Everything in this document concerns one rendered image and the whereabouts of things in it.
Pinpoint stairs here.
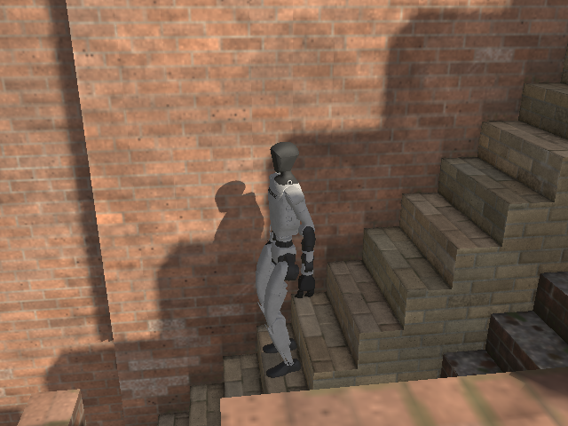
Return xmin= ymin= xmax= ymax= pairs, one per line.
xmin=157 ymin=44 xmax=568 ymax=426

